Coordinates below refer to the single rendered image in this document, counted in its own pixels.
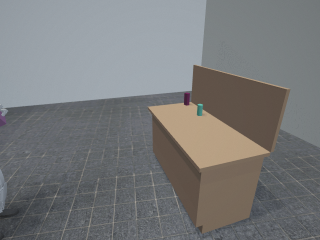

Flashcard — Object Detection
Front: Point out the table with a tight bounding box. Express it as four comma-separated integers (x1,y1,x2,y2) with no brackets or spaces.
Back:
148,64,291,234

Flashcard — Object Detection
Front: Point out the left robot foot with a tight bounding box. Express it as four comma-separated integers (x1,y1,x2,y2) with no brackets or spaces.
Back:
0,208,19,218

